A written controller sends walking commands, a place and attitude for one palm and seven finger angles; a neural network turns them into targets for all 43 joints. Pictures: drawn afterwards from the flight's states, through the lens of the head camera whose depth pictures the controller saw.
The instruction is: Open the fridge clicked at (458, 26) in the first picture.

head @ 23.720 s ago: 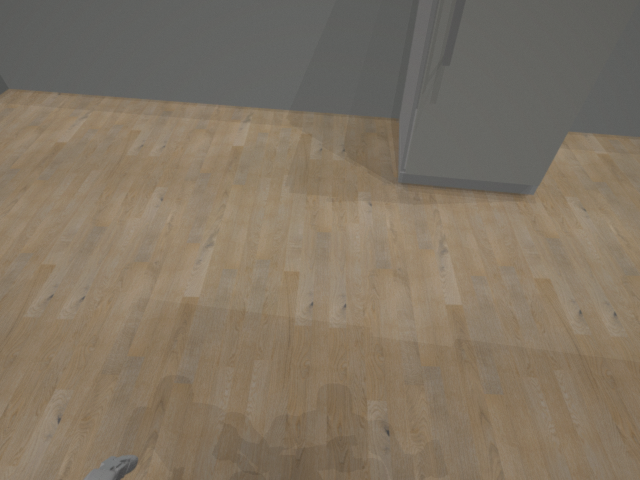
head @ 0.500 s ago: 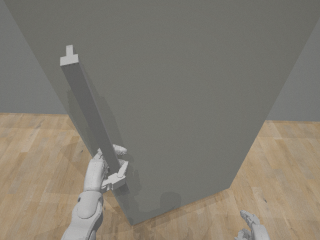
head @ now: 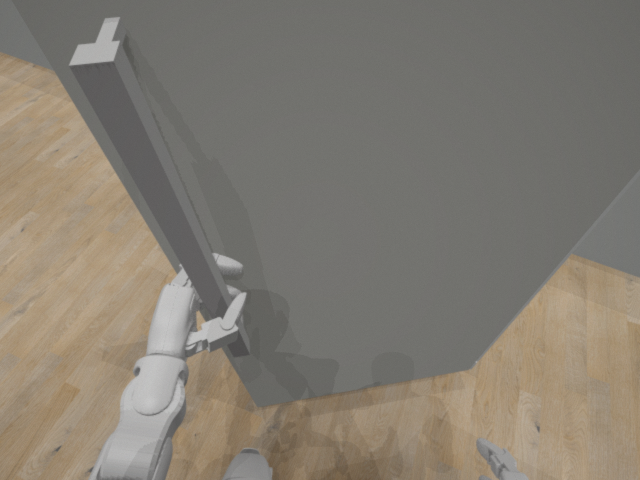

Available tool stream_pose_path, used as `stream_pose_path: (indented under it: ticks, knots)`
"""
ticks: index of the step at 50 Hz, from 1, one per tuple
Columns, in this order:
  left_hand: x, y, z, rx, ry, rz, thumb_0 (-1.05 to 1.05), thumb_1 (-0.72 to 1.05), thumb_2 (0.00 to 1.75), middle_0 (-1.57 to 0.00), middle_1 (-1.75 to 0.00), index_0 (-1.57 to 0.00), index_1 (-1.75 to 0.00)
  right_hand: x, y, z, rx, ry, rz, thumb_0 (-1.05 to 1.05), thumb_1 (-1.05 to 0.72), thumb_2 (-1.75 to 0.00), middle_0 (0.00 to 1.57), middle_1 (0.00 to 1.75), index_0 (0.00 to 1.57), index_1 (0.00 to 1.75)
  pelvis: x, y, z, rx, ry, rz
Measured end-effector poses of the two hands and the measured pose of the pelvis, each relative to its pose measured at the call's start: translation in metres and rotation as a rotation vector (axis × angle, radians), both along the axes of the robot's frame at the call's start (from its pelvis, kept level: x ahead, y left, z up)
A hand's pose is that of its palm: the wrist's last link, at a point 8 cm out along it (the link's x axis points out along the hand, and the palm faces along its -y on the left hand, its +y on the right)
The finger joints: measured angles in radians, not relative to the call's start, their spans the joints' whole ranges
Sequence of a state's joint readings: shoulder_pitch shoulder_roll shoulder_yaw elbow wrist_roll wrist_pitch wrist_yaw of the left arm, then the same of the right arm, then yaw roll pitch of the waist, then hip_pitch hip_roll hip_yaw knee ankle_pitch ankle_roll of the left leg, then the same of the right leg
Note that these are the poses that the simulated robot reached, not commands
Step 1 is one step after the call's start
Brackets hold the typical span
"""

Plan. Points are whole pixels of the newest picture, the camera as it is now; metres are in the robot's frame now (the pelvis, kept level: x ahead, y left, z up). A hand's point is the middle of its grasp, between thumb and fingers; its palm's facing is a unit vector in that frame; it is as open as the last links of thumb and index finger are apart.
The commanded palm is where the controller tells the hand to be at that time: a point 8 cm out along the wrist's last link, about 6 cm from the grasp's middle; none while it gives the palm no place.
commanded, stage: walk backward, drawing the door open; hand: left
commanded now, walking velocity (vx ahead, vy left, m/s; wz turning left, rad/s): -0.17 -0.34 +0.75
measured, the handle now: (201, 250) +0.34 +0.14 +0.12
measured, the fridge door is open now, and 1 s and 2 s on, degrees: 38 72 70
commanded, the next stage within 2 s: stop walking and hold the door back in 0.90 s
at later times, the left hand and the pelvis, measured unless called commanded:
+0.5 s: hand (287, 454) +0.15 +0.04 +0.05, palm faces +0.52 -0.81 -0.26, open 6.2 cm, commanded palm +0.09 +0.07 +0.05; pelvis -0.03 -0.22 +0.00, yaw +26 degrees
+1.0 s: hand out of the picture +0.04 -0.07 +0.05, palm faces +0.84 -0.46 -0.28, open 6.0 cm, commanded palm -0.02 -0.07 +0.06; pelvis +0.02 -0.41 +0.01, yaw +45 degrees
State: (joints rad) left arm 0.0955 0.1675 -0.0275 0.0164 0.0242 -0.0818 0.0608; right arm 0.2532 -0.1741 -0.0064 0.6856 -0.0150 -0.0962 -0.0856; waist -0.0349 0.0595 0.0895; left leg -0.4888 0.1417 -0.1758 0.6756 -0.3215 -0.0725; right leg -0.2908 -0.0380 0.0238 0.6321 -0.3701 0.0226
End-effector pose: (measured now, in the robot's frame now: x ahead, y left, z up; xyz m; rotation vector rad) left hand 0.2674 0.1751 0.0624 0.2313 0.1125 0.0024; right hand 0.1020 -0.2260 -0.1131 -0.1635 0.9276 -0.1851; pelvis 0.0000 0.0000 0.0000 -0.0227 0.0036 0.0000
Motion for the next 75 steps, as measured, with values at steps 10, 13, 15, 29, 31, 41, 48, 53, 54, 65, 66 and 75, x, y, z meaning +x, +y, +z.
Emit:
stream_pose_path:
  ticks: [10, 13, 15, 29, 31, 41, 48, 53, 54, 65, 66, 75]
  knots:
    - [-0.058, -0.025, -0.005, -0.027, -0.072, 0.127, -0.02, 0.58, 0.8, -0.4, -1.37, -0.33, -1.4, 0.051, -0.069, 0.019, -0.128, -0.163, 0.15, 0.01, -0.9, -0.9, 0.2, 0.3, 0.2, 0.3, -0.029, -0.064, -0.011, 0.018, -0.021, 0.161]
    - [-0.076, -0.036, -0.002, -0.007, -0.034, 0.203, -0.03, 0.59, 0.79, -0.41, -1.38, -0.31, -1.4, 0.055, -0.076, 0.031, -0.095, -0.144, 0.232, 0.01, -0.9, -0.9, 0.2, 0.3, 0.2, 0.3, -0.037, -0.099, 0.003, 0.011, -0.036, 0.203]
    - [-0.091, -0.045, 0.001, -0.008, 0.005, 0.262, -0.02, 0.6, 0.79, -0.39, -1.35, -0.3, -1.4, 0.057, -0.083, 0.037, -0.073, -0.133, 0.288, 0.01, -0.9, -0.9, 0.2, 0.3, 0.2, 0.3, -0.039, -0.121, 0.013, -0.018, -0.032, 0.243]
    - [-0.187, -0.12, 0.004, 0.012, 0.044, 0.646, -0.01, 0.62, 0.78, -0.36, -1.3, -0.38, -1.4, 0.118, -0.16, 0.025, -0.037, -0.124, 0.513, 0.01, -0.9, -0.9, 0.2, 0.3, 0.2, 0.3, -0.026, -0.246, 0.011, 0.055, -0.002, 0.512]
    - [-0.196, -0.128, 0.004, 0.003, 0.032, 0.665, 0.0, 0.62, 0.78, -0.36, -1.31, -0.38, -1.4, 0.125, -0.164, 0.033, -0.055, -0.151, 0.547, 0.01, -0.9, -0.9, 0.2, 0.3, 0.2, 0.3, -0.026, -0.257, 0.011, 0.047, 0.011, 0.554]
    - [-0.24, -0.178, 0.005, -0.021, 0.035, 0.828, 0.01, 0.65, 0.79, -0.34, -1.27, -0.35, -1.4, 0.129, -0.183, 0.05, -0.032, -0.131, 0.752, 0.01, -0.9, -0.9, 0.2, 0.3, 0.2, 0.3, -0.019, -0.332, 0.023, -0.004, -0.011, 0.693]
    - [-0.274, -0.228, 0.006, -0.009, 0.05, 1.035, 0.01, 0.63, 0.78, -0.34, -1.19, -0.4, -1.4, 0.153, -0.218, 0.033, 0.041, -0.108, 0.852, 0.01, -0.9, -0.9, 0.21, 0.3, 0.21, 0.3, 0.011, -0.39, 0.014, -0.01, -0.004, 0.773]
    - [-0.293, -0.261, 0.007, 0.027, 0.066, 1.151, -0.01, 0.62, 0.78, -0.35, -1.2, -0.4, -1.4, 0.187, -0.244, 0.019, 0.02, -0.104, 0.886, 0.01, -0.9, -0.9, 0.21, 0.3, 0.21, 0.3, 0.018, -0.422, 0.009, 0.028, -0.006, 0.828]
    - [-0.296, -0.266, 0.007, 0.024, 0.07, 1.166, -0.01, 0.62, 0.78, -0.34, -1.19, -0.41, -1.4, 0.191, -0.248, 0.021, 0.006, -0.107, 0.897, 0.01, -0.9, -0.9, 0.21, 0.3, 0.2, 0.3, 0.017, -0.427, 0.011, 0.038, -0.006, 0.84]
    - [-0.3, -0.271, 0.006, 0.005, 0.017, 1.173, 0.01, 0.61, 0.8, -0.34, -1.27, -0.43, -1.4, 0.203, -0.263, 0.055, -0.083, -0.232, 1.037, 0.01, -0.9, -0.9, 0.2, 0.3, 0.2, 0.3, -0.008, -0.475, 0.013, 0.053, 0.007, 0.947]
    - [-0.299, -0.27, 0.006, 0.002, 0.002, 1.165, 0.02, 0.62, 0.8, -0.35, -1.29, -0.43, -1.4, 0.2, -0.264, 0.055, -0.084, -0.248, 1.043, 0.01, -0.9, -0.9, 0.2, 0.3, 0.2, 0.3, -0.014, -0.478, 0.01, 0.052, 0.006, 0.952]
    - [-0.295, -0.27, 0.011, -0.066, 0.059, 1.204, 0.02, 0.65, 0.77, -0.3, -1.19, -0.43, -1.4, 0.133, -0.292, 0.032, 0.0, -0.055, 1.058, 0.01, -0.9, -0.9, 0.2, 0.3, 0.2, 0.3, -0.025, -0.506, 0.021, 0.029, -0.03, 0.978]
